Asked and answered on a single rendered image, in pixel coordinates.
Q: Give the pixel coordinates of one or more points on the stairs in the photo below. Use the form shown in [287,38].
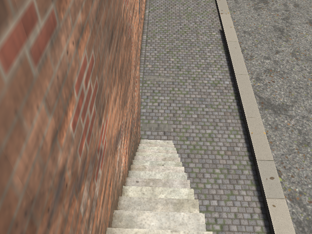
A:
[157,197]

